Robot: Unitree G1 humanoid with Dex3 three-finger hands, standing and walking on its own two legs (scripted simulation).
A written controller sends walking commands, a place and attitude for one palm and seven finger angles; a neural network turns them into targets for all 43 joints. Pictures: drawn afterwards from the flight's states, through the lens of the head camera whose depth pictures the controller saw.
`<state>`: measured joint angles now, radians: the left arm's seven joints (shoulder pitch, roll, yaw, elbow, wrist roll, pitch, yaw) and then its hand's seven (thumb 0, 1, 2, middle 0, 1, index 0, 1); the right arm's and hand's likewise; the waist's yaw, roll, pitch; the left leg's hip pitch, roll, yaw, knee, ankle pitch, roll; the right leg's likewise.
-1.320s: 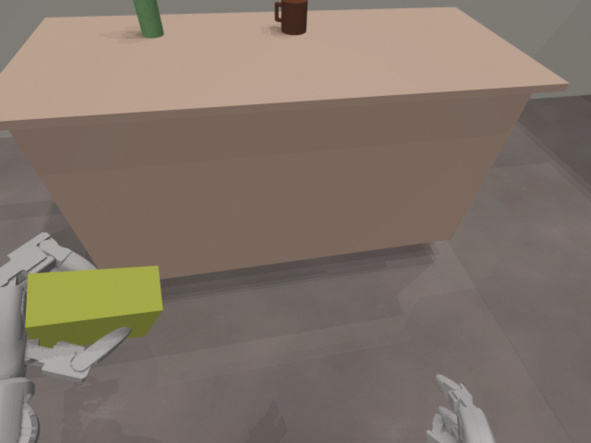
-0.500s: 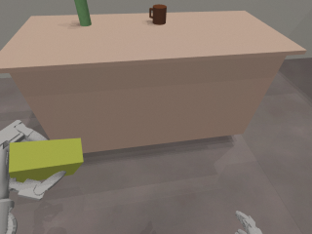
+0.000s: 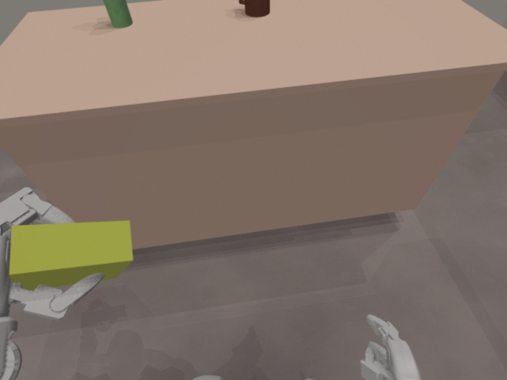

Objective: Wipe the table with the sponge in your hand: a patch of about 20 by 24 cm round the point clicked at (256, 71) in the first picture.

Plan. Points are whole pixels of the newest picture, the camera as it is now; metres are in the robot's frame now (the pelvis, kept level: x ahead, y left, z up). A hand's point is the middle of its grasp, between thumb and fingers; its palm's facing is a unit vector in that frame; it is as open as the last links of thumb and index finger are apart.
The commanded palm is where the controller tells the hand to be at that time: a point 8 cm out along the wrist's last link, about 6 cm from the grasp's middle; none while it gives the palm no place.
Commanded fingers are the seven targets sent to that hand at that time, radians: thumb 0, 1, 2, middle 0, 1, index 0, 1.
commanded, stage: turn to face it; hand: left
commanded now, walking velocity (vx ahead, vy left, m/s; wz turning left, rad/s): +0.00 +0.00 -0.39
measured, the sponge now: (88, 254) +0.23 +0.21 +0.15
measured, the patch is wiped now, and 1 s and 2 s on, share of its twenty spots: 0.00 0.00 0.00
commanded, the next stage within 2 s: take the last steps up to it in 0.38 s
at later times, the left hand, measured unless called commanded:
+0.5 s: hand (111, 222) +0.26 +0.19 +0.17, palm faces +0.25 -0.86 -0.44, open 9.3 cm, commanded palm +0.21 +0.23 +0.20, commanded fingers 0.00 0.10 1.30 -1.20 -1.60 -1.20 -1.60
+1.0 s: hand (121, 225) +0.26 +0.17 +0.18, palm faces +0.26 -0.87 -0.42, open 9.3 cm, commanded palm +0.21 +0.21 +0.20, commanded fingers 0.00 0.10 1.30 -1.20 -1.60 -1.20 -1.60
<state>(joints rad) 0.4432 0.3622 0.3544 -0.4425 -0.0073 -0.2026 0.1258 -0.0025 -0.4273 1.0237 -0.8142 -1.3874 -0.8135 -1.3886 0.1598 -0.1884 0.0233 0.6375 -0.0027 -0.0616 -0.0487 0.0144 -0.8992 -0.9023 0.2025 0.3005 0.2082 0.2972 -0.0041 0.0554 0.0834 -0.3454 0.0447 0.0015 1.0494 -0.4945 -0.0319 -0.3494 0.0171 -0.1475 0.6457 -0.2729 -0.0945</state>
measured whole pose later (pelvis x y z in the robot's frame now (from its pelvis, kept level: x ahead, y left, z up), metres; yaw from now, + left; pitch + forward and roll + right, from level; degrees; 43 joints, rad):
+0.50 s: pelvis +0.01 -0.01 +0.01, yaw -11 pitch -1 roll +0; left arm 0.44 0.36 0.35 -0.47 -0.01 -0.16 0.14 0.00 -0.43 1.02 -0.81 -1.39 -0.81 -1.39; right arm 0.20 -0.17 0.03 0.55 0.00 -0.10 -0.03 0.01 -0.90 -0.90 0.20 0.30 0.21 0.30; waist 0.02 0.02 0.06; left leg -0.30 0.14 0.14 0.62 -0.29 -0.05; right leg -0.29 0.02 -0.08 0.61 -0.30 0.00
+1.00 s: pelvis +0.00 -0.03 +0.02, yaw -11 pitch -1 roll +0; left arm 0.47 0.34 0.34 -0.40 0.02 -0.20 0.15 0.00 -0.43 1.03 -0.81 -1.39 -0.81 -1.39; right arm 0.27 -0.20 -0.01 0.64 0.00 -0.11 -0.08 0.02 -0.90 -0.90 0.20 0.30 0.20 0.30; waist -0.02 0.01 -0.03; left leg -0.21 0.06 0.10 0.51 -0.28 0.01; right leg -0.40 -0.02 -0.08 0.88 -0.42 0.00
